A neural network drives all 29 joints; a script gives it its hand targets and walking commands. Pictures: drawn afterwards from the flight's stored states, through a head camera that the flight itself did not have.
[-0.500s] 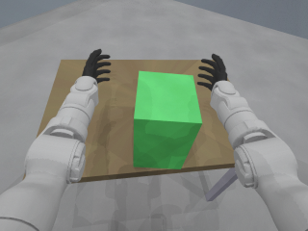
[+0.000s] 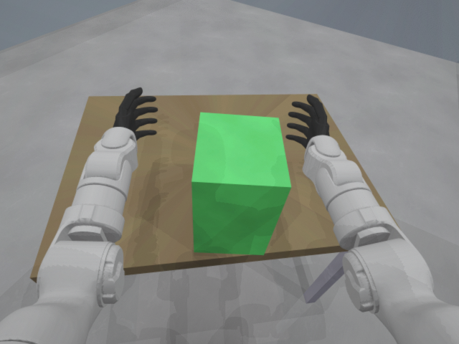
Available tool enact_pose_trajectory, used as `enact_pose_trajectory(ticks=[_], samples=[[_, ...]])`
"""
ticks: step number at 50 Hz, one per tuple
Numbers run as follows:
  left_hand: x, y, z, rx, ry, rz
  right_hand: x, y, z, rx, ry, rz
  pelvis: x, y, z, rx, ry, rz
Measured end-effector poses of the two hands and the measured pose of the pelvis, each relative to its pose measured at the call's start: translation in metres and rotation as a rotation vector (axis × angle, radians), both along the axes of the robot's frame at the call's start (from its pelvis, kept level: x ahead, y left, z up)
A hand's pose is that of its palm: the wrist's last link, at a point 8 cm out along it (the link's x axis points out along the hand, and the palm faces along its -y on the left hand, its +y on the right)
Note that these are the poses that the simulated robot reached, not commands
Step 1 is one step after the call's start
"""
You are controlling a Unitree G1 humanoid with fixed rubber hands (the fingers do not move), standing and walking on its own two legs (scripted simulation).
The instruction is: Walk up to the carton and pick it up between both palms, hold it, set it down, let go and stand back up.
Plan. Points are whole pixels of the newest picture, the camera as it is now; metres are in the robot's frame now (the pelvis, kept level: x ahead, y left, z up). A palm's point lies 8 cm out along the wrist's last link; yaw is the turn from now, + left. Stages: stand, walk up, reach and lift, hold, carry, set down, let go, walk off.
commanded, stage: set down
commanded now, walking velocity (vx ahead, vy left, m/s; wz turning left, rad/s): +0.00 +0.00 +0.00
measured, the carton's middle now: (234, 188) +0.43 +0.00 -0.01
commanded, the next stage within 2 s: none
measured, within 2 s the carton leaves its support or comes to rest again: neither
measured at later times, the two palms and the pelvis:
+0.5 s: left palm (119, 184) +0.35 +0.21 +0.08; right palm (314, 190) +0.35 -0.13 +0.09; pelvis +0.01 +0.00 +0.00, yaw +0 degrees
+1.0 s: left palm (113, 244) +0.28 +0.22 +0.00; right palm (313, 241) +0.29 -0.14 +0.02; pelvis +0.01 +0.01 +0.00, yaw +0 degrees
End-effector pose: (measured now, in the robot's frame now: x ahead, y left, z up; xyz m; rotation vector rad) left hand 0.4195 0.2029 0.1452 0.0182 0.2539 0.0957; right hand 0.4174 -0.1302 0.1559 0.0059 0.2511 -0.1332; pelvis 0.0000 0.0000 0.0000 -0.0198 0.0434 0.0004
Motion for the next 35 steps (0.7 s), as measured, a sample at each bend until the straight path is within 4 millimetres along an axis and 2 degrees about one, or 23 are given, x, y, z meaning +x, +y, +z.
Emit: enact_pose_trajectory(ticks=[7, 18, 35], samples=[[-0.019, 0.005, -0.022, -0.007, 0.011, 0.003, -0.016, 0.001, -0.02, 0.017, -0.023, 0.006, 0.001, -0.001, 0.0, 0.003, -0.021, 0.004], [-0.045, 0.009, -0.042, -0.01, 0.011, -0.005, -0.044, -0.001, -0.043, 0.025, -0.035, 0.003, 0.005, 0.001, 0.0, 0.009, -0.061, 0.006], [-0.1, 0.012, -0.095, -0.011, 0.043, -0.016, -0.097, -0.007, -0.088, 0.032, -0.039, -0.014, 0.007, 0.007, -0.001, 0.012, -0.082, -0.005]])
